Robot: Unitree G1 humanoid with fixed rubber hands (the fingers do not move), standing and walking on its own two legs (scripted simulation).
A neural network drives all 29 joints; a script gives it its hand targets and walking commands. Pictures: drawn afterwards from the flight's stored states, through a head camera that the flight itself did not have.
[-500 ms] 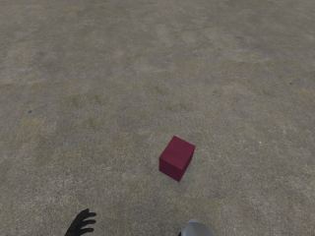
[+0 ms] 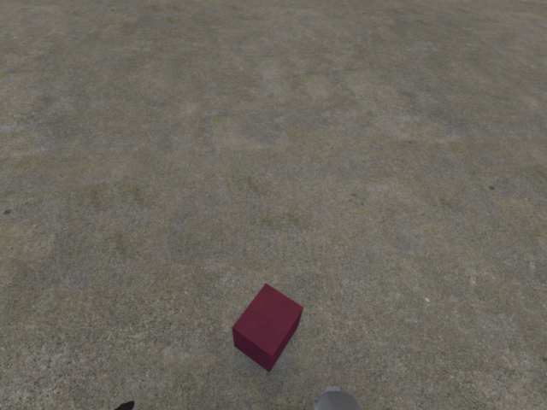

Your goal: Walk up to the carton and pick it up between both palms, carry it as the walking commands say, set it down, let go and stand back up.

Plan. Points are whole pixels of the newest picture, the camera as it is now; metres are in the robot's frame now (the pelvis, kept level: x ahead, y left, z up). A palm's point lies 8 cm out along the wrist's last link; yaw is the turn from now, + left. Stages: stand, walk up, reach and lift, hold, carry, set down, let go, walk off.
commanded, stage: walk up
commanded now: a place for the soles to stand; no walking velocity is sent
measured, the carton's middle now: (267, 327) +0.49 -0.03 -0.67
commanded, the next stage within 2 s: none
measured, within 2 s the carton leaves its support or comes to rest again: neither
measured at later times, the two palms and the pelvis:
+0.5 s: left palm out of the picture +0.15 +0.13 -0.11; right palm (488, 383) +0.18 -0.36 -0.11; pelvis +0.07 -0.12 +0.00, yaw +7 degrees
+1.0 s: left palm out of the picture +0.10 +0.16 -0.11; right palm (470, 367) +0.21 -0.33 -0.10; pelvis +0.05 -0.11 +0.00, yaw +13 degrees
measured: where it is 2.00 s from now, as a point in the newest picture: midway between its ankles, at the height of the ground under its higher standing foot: outside the picture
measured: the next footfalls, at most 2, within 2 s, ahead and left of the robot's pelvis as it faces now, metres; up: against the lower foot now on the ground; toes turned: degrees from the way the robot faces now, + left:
right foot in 0.06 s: +0.16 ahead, -0.19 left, +0.00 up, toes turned -4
left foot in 0.32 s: +0.12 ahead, +0.00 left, +0.00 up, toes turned +9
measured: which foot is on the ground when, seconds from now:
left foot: down 0.00-0.06, up 0.08-0.30, down 0.32-1.00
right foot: up 0.00-0.04, down 0.06-1.00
